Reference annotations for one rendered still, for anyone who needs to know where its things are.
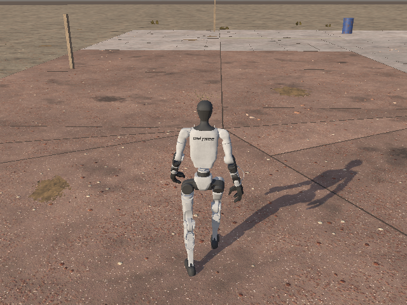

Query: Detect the robot left upper arm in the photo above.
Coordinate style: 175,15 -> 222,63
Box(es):
174,128 -> 191,161

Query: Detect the robot right hand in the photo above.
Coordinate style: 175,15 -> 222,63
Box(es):
228,185 -> 244,203

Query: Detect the robot left hand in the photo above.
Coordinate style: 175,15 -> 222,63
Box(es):
170,172 -> 185,184

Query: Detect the robot right forearm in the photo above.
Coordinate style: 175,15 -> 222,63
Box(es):
228,155 -> 241,187

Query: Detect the robot left forearm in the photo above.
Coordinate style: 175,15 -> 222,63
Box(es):
170,152 -> 181,174

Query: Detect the left robot thigh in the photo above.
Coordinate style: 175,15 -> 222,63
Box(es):
181,179 -> 195,232

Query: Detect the robot right upper arm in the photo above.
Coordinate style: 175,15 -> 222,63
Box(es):
217,128 -> 234,165

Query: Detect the robot right foot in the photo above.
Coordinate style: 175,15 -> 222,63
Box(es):
210,234 -> 219,249

